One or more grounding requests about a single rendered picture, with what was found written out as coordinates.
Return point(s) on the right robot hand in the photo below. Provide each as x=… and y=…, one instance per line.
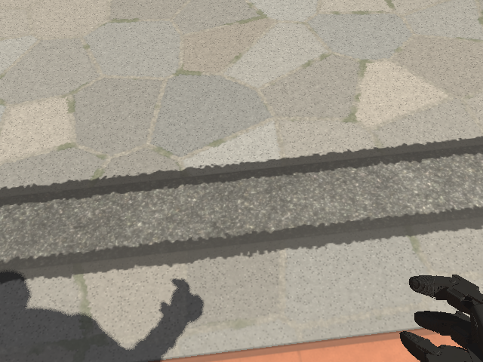
x=464, y=330

